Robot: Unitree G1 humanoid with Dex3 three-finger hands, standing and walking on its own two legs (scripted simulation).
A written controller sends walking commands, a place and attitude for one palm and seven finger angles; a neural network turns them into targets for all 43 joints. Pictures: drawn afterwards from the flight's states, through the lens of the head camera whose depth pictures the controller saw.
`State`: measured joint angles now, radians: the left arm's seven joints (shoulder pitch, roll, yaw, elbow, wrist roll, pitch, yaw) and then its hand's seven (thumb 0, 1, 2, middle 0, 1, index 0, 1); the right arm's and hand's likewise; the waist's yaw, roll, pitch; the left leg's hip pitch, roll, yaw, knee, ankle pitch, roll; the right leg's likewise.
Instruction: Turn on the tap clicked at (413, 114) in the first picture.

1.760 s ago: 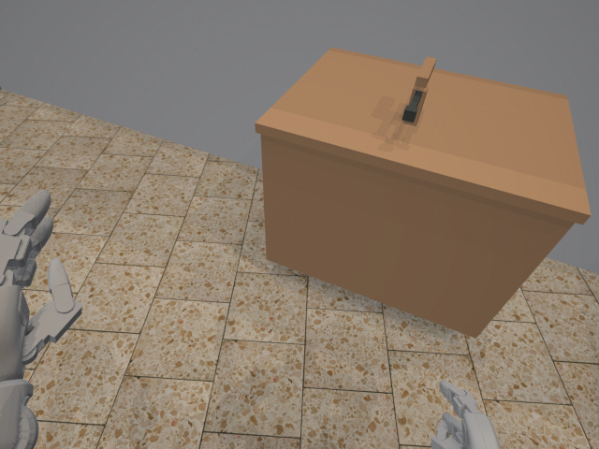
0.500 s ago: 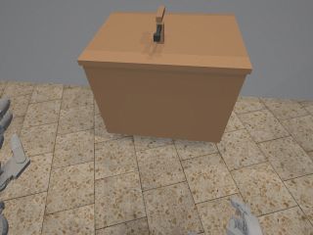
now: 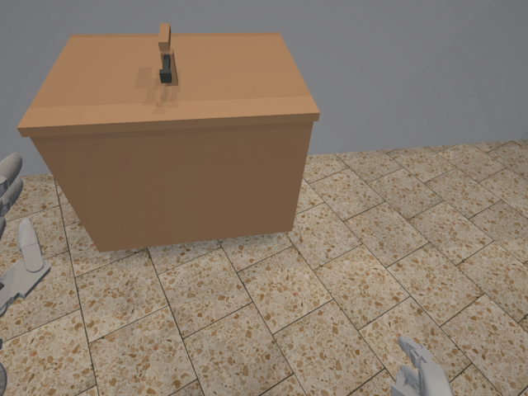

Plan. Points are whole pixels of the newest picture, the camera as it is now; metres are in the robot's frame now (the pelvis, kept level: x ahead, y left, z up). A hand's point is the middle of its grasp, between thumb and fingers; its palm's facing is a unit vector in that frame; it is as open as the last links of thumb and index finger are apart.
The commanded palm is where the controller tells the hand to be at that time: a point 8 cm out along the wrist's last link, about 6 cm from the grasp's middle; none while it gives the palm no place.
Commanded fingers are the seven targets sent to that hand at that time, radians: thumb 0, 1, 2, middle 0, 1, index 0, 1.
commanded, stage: turn to face it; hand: left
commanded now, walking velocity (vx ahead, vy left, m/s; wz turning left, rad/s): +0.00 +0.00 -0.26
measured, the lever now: (165, 76) +0.87 +0.34 +0.04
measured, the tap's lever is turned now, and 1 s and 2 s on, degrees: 0 0 0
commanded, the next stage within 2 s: take the last steps up to it in 0.02 s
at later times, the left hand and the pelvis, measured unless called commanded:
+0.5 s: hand (113, 273) +0.20 +0.18 +0.17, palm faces +0.31 -0.82 -0.48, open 7.4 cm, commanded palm +0.16 +0.23 +0.18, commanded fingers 0.00 0.90 0.90 -0.20 -0.30 -0.20 -0.30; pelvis -0.02 -0.04 +0.01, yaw -4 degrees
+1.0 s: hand (99, 212) +0.28 +0.23 +0.18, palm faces +0.35 -0.82 -0.45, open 7.4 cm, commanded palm +0.23 +0.27 +0.18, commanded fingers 0.00 0.90 0.90 -0.20 -0.30 -0.20 -0.30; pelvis +0.05 +0.00 +0.00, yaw -5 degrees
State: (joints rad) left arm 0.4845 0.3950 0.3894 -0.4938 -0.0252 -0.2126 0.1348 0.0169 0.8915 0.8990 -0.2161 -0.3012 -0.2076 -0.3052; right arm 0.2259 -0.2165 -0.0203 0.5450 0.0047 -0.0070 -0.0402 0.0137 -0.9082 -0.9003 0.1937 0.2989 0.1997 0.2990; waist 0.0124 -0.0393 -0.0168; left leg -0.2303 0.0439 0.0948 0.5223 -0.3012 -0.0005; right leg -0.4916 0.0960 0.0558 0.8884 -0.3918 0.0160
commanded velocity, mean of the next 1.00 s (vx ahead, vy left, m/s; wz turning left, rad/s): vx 0.27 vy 0.09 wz -0.03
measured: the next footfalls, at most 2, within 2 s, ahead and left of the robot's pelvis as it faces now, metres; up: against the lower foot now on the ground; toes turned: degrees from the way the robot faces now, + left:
right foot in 0.18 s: +0.05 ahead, -0.13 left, +0.00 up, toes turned -9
left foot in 0.66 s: +0.07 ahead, +0.11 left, +0.00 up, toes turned +5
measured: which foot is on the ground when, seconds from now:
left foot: down 0.00-0.20, up 0.22-0.64, down 0.66-1.00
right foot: up 0.00-0.16, down 0.18-0.70, up 0.72-1.00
